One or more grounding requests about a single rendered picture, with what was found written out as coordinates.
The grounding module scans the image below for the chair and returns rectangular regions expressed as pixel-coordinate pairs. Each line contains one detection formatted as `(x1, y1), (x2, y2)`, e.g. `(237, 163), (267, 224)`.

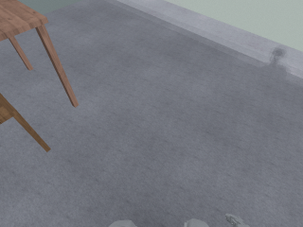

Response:
(0, 93), (51, 152)

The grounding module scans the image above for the table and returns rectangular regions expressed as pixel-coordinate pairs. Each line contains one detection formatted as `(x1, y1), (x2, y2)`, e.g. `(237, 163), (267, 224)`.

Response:
(0, 0), (79, 108)

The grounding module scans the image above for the robot right hand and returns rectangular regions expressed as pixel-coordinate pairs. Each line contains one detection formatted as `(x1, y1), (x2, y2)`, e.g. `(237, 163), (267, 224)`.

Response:
(225, 213), (250, 227)

